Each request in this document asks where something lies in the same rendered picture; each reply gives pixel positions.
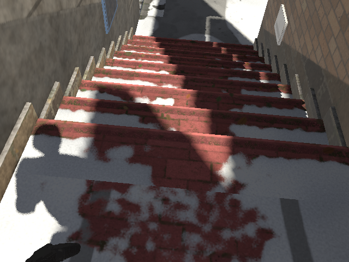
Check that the robot left hand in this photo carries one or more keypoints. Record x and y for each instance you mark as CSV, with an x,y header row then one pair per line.
x,y
55,253

